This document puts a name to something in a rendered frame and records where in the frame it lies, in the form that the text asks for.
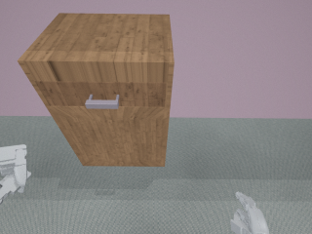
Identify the drawer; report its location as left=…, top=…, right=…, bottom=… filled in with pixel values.
left=36, top=81, right=167, bottom=107

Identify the handle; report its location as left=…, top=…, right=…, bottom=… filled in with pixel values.
left=85, top=94, right=120, bottom=109

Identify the robot right hand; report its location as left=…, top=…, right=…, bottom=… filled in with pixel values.
left=230, top=191, right=270, bottom=234

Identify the robot left hand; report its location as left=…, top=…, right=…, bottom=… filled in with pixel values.
left=0, top=144, right=31, bottom=205

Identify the cabinet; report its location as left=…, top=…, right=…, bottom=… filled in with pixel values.
left=17, top=13, right=175, bottom=167

